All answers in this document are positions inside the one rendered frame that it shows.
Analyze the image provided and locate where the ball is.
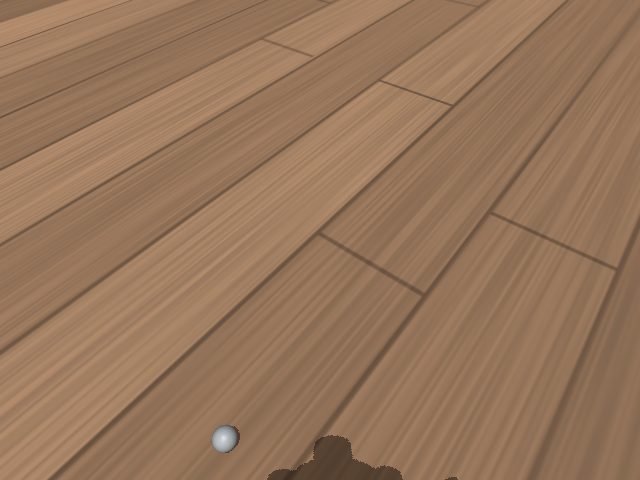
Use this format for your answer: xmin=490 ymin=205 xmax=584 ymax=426
xmin=212 ymin=425 xmax=238 ymax=453

